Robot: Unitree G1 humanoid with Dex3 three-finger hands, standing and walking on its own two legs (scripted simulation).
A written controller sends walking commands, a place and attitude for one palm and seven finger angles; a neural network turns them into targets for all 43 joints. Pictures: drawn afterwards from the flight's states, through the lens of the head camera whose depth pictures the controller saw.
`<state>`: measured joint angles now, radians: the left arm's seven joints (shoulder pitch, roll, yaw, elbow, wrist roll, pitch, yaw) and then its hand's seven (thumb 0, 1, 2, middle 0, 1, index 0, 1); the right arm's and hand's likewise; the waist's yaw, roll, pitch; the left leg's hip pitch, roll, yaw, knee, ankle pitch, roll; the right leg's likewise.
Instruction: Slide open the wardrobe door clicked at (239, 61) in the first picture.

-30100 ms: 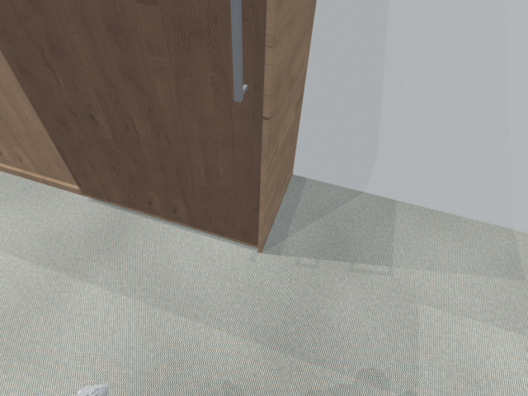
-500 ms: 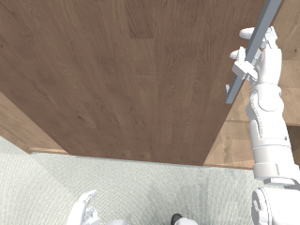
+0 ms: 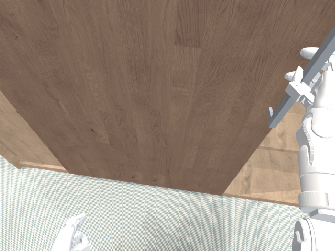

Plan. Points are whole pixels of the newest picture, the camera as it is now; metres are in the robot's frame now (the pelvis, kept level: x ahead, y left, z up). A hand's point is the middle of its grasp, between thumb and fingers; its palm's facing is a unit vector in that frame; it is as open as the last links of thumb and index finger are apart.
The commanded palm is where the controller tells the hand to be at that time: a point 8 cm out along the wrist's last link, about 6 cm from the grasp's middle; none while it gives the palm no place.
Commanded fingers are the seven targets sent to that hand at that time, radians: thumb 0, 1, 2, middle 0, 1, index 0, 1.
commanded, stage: loosen the grip on the handle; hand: right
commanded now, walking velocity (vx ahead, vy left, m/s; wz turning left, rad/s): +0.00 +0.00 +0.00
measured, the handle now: (299, 76) +0.46 -0.28 +0.19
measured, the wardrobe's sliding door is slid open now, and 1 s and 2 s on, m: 0.56 0.56 0.56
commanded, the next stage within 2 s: slip the hand off the handle in 0.68 s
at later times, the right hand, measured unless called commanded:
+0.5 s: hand (292, 85) +0.43 -0.25 +0.18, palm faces +0.42 +0.89 -0.16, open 12.2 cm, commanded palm +0.38 -0.28 +0.18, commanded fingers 0.00 0.55 -0.20 0.30 1.22 0.30 1.22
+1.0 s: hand (294, 85) +0.43 -0.25 +0.18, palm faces +0.40 +0.91 -0.14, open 14.3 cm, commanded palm +0.38 -0.31 +0.18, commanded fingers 0.00 0.55 -0.20 0.25 1.15 0.25 1.15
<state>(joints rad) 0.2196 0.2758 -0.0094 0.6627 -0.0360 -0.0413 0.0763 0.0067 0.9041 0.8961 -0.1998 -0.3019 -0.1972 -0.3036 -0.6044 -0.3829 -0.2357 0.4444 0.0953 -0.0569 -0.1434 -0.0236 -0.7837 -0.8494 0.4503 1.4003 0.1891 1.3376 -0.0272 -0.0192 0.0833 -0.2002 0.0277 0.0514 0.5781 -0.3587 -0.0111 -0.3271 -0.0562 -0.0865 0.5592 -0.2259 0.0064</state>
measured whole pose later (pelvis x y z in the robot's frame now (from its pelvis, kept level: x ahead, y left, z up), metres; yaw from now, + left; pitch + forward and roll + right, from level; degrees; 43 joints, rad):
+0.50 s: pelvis -0.03 +0.01 -0.01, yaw -1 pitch +4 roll +1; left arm 0.34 0.28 0.04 0.76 0.02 -0.08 0.03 0.00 0.90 0.90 -0.20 -0.30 -0.20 -0.30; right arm -0.78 -0.46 -0.36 0.81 -0.05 -0.11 -0.14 -0.01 0.31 -0.32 0.41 1.35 0.41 1.35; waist 0.09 0.00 -0.02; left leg -0.34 0.00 0.08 0.62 -0.34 0.02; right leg -0.48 -0.08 -0.04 0.61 -0.19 0.01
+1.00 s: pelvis -0.02 -0.02 +0.00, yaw +0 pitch +3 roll +2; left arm 0.30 0.23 -0.01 0.76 0.03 -0.09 0.05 0.00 0.90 0.90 -0.20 -0.30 -0.20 -0.30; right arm -0.73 -0.41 -0.34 0.75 -0.04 -0.14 -0.16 -0.02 0.55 -0.20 0.44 1.27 0.32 1.19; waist 0.08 -0.02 -0.02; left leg -0.30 0.02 0.05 0.56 -0.32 -0.02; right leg -0.45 -0.06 -0.07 0.59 -0.19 -0.01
